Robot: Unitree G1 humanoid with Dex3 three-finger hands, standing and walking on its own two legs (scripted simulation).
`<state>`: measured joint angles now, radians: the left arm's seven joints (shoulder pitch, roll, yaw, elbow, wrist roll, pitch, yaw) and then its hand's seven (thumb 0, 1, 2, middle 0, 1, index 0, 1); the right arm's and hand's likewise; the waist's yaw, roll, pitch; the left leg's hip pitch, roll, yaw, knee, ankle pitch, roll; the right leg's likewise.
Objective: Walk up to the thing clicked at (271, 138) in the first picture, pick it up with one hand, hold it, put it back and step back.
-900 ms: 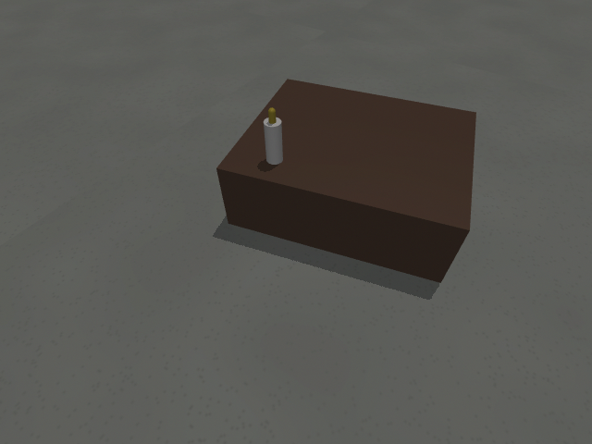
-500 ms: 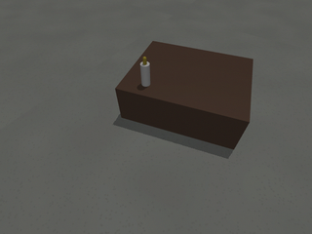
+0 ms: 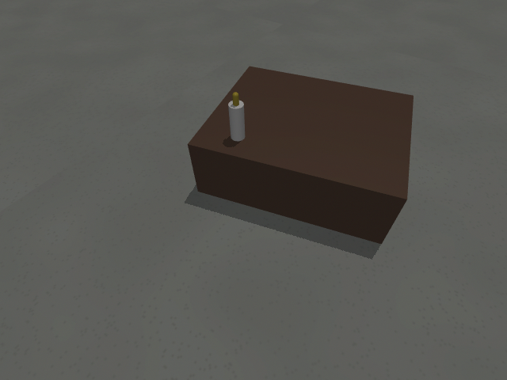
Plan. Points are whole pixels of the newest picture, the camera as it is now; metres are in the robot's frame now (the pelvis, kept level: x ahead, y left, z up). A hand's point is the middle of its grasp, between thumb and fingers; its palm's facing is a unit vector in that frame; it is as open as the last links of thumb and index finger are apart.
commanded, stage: stand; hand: left
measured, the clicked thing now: (236, 116) +1.22 +0.10 -0.34
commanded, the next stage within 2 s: walk up in 0.22 s
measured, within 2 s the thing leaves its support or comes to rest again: neither
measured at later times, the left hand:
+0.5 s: hand out of the picture +0.07 +0.31 -0.16, palm faces -0.06 -0.93 -0.35, open 7.4 cm
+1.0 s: hand (156, 242) +0.45 +0.25 -0.15, palm faces -0.26 -0.89 -0.38, open 7.4 cm
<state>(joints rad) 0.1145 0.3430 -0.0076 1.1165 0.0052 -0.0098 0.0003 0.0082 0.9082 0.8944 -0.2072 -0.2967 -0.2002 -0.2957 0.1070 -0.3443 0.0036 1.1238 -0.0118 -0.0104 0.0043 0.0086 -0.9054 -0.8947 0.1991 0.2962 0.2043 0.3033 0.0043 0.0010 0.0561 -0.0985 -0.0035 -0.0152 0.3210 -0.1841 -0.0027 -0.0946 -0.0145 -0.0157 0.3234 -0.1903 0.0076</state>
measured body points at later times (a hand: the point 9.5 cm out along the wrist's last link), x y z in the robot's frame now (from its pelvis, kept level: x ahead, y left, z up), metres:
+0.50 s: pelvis +0.05 +0.04 -0.01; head +0.07 +0.04 +0.44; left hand +0.07 +0.36 -0.14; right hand +0.12 -0.30 -0.12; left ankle +0.10 +0.15 -0.74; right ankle -0.01 -0.12 -0.75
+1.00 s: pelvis +0.25 +0.03 -0.03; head +0.28 +0.00 +0.41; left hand +0.46 +0.30 -0.12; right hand +0.18 -0.27 -0.17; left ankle +0.11 +0.15 -0.72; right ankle +0.34 -0.08 -0.75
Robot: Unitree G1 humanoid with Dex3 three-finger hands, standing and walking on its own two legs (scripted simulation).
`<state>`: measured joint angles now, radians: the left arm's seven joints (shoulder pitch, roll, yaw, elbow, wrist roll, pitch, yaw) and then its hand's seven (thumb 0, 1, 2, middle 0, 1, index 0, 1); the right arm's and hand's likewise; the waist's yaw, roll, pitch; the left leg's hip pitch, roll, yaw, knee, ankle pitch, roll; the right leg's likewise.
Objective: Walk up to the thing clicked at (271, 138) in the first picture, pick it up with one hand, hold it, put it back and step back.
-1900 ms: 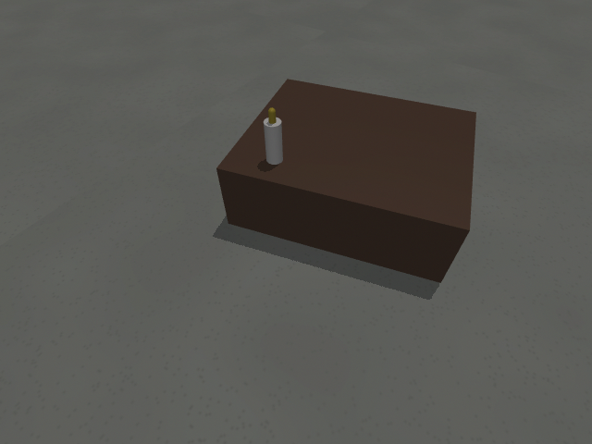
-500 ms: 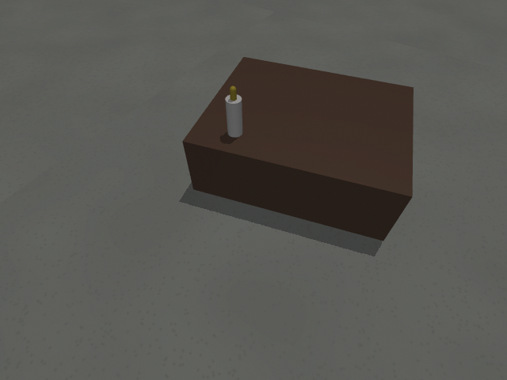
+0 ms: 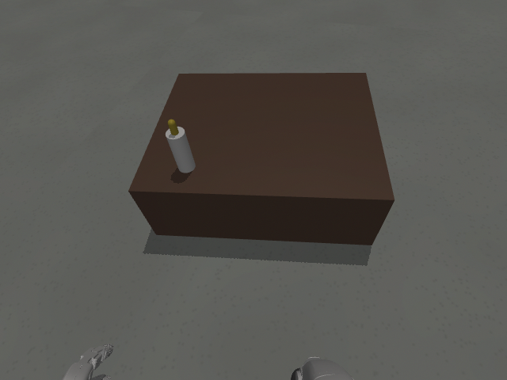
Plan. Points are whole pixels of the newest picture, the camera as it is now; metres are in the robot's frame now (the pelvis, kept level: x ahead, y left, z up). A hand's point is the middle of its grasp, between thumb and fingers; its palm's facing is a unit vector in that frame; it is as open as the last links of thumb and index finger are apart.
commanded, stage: walk up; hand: left
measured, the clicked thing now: (179, 145) +0.94 +0.25 -0.30
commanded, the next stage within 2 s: none
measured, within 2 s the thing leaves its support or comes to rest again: neither
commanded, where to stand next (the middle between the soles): +0.46 +0.08 m, yaw -7 degrees
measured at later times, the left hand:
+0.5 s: hand (76, 339) +0.25 +0.35 -0.14, palm faces -0.12 -0.92 -0.37, open 7.4 cm
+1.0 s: hand (105, 224) +0.48 +0.33 -0.10, palm faces -0.12 -0.89 -0.43, open 7.4 cm
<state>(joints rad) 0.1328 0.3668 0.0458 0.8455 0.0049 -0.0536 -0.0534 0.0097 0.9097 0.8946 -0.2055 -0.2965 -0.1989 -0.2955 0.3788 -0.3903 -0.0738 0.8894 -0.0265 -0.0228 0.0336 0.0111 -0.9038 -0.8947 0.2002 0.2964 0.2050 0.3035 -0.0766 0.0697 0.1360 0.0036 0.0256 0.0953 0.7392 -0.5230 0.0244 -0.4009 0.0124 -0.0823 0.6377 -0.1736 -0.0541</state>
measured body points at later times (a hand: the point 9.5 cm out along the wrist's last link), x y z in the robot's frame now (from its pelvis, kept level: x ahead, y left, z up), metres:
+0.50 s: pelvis +0.21 +0.08 +0.01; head +0.23 +0.10 +0.46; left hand +0.26 +0.40 -0.12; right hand +0.26 -0.25 -0.08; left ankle +0.28 +0.18 -0.71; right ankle +0.12 -0.08 -0.66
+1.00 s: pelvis +0.36 +0.07 +0.01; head +0.38 +0.04 +0.46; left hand +0.49 +0.37 -0.08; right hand +0.38 -0.23 -0.13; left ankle +0.33 +0.20 -0.65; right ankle +0.42 -0.04 -0.71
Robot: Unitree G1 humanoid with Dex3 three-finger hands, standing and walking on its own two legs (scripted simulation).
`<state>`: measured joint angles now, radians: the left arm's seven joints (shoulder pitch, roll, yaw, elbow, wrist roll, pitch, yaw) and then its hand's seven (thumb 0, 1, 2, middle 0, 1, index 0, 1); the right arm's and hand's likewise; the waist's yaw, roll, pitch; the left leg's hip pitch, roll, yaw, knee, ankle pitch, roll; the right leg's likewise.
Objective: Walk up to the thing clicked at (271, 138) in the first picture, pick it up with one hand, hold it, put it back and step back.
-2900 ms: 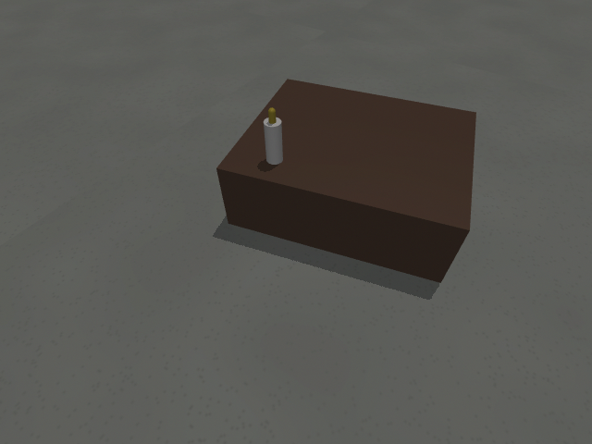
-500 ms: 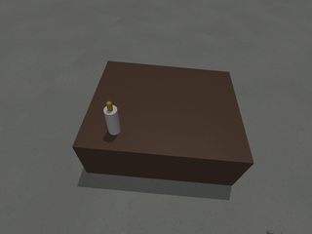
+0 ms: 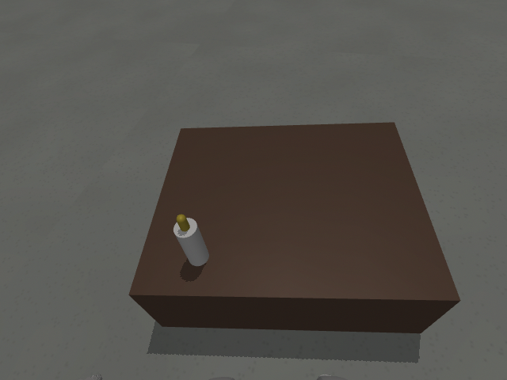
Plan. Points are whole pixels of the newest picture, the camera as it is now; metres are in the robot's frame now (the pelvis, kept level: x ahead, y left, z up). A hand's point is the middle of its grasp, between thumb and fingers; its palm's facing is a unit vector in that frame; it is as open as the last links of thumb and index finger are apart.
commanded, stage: walk up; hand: left
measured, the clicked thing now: (190, 238) +0.55 +0.24 -0.31
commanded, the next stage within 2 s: stand in 1.68 s
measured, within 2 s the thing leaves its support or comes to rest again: neither
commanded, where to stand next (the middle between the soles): +0.10 +0.02 m, yaw +0 degrees
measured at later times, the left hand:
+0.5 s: hand out of the picture +0.10 +0.32 -0.17, palm faces -0.03 -0.94 -0.34, open 7.4 cm
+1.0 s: hand out of the picture +0.13 +0.29 -0.14, palm faces -0.01 -0.94 -0.34, open 7.4 cm
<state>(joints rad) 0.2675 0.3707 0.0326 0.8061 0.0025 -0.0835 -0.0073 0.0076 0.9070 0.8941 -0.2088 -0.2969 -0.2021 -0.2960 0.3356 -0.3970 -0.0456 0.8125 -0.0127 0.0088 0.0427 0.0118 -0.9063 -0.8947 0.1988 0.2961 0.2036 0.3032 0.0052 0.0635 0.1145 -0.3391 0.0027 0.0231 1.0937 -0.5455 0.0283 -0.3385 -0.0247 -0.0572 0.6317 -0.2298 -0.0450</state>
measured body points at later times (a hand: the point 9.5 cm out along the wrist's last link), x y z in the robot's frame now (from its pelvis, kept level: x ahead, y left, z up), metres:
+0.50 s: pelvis +0.03 +0.05 +0.00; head +0.06 +0.07 +0.44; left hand +0.10 +0.36 -0.14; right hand +0.11 -0.27 -0.10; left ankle +0.10 +0.18 -0.72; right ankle +0.00 -0.10 -0.71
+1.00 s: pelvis +0.03 +0.03 +0.01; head +0.04 +0.03 +0.46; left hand +0.13 +0.34 -0.11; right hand +0.12 -0.27 -0.12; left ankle +0.10 +0.18 -0.72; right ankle +0.00 -0.10 -0.72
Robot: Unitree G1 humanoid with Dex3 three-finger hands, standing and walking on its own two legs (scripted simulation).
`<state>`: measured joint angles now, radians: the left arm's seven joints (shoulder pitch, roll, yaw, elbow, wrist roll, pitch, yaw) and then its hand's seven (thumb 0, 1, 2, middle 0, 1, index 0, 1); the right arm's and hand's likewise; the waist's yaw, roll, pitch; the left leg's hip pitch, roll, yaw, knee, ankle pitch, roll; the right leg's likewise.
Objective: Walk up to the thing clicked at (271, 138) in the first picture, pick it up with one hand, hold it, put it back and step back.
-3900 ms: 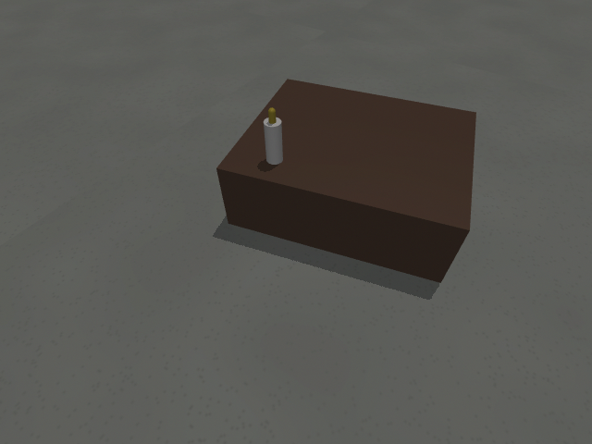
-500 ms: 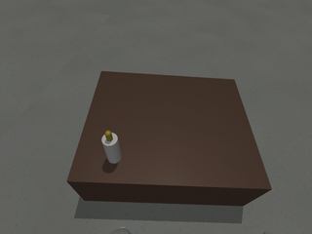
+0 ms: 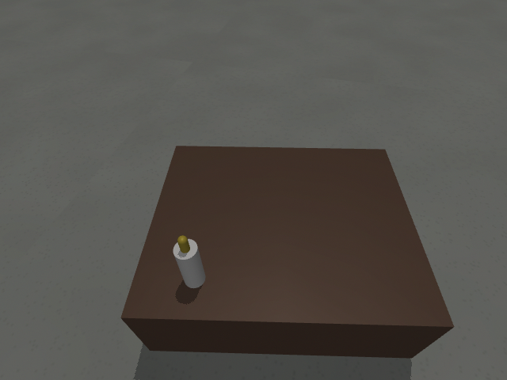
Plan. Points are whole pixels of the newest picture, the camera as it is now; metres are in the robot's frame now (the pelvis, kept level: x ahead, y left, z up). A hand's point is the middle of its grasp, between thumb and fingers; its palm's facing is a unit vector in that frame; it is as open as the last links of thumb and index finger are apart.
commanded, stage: walk up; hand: left
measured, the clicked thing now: (188, 259) +0.52 +0.21 -0.33
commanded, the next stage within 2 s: stand in 0.68 s
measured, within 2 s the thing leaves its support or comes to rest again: neither
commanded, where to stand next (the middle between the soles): +0.07 -0.01 m, yaw +1 degrees
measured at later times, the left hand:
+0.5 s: hand out of the picture +0.09 +0.26 -0.15, palm faces -0.01 -0.95 -0.32, open 7.4 cm
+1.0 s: hand out of the picture +0.09 +0.26 -0.15, palm faces -0.03 -0.94 -0.33, open 7.4 cm
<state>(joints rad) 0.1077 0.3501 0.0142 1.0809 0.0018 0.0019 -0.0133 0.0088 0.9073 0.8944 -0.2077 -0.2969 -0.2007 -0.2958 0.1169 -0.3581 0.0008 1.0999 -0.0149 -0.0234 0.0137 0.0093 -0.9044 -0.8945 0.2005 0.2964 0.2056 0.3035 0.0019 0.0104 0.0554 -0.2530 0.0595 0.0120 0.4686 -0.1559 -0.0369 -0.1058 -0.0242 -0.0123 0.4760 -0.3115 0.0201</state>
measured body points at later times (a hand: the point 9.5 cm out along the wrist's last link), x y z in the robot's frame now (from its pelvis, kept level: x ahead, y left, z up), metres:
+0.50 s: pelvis +0.01 +0.01 +0.01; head +0.03 +0.01 +0.46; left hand +0.09 +0.31 -0.13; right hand +0.10 -0.29 -0.12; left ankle +0.06 +0.14 -0.74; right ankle -0.03 -0.13 -0.74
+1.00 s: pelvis +0.02 +0.01 +0.01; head +0.03 +0.01 +0.46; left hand +0.09 +0.31 -0.13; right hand +0.10 -0.29 -0.12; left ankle +0.06 +0.14 -0.74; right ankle -0.03 -0.13 -0.74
